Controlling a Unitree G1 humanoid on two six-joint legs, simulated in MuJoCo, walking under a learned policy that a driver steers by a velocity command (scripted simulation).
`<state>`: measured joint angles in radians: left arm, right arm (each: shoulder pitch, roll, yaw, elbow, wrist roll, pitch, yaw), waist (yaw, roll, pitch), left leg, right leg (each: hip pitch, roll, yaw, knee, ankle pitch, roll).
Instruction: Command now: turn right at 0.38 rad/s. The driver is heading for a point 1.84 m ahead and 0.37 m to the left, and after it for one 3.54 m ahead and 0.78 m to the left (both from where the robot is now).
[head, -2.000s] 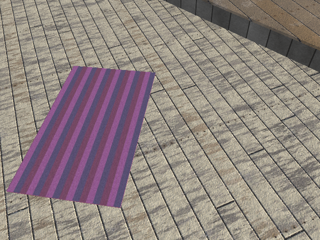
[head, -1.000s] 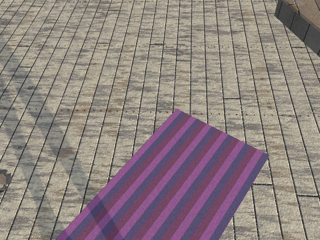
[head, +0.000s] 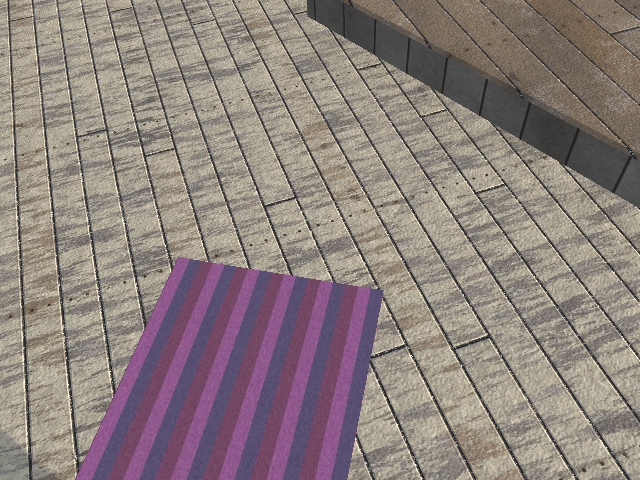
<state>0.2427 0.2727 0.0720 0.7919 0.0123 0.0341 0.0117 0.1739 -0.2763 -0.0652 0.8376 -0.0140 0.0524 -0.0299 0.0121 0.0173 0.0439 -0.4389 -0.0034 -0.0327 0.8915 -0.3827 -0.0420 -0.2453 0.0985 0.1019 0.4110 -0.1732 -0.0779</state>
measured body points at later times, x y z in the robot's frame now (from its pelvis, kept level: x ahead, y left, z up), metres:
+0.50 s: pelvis -0.01 +0.03 -0.01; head +0.01 +0.03 +0.44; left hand +0.06 +0.32 -0.13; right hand +0.11 -0.24 -0.13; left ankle -0.01 +0.13 -0.74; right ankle -0.01 -0.08 -0.75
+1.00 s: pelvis -0.04 +0.06 +0.00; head -0.02 +0.10 +0.44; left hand -0.05 +0.36 -0.14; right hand +0.17 -0.17 -0.10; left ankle -0.07 +0.13 -0.74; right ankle -0.01 -0.08 -0.68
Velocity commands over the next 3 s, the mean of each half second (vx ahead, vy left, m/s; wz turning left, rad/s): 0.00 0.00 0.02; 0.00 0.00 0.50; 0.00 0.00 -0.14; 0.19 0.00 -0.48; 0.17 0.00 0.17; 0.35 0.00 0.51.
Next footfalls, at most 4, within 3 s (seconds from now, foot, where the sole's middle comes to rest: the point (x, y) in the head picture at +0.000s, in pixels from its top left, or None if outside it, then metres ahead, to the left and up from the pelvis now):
0.18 left None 0.03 0.12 -0.78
0.48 right None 0.03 -0.08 -0.78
0.84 left None -0.03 0.14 -0.78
1.30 right None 0.03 -0.04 -0.78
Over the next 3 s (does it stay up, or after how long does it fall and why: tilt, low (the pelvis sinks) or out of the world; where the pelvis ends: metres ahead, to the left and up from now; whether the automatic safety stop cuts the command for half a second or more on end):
stays up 0.26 0.10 0.00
